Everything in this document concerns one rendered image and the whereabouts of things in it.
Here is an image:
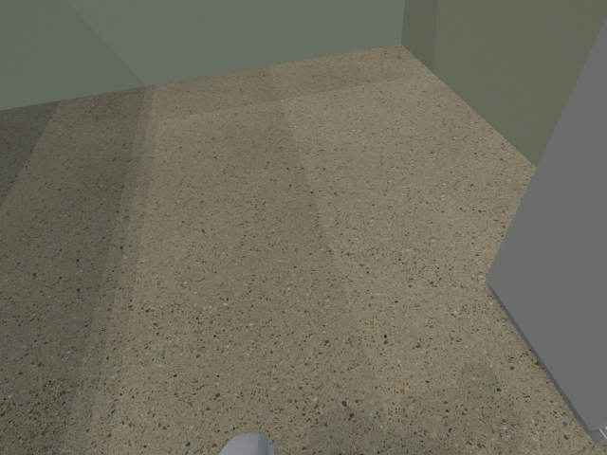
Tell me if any fridge door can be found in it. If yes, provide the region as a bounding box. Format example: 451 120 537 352
486 17 607 431

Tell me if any left robot thigh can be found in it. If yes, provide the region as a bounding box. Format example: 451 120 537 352
219 434 276 455

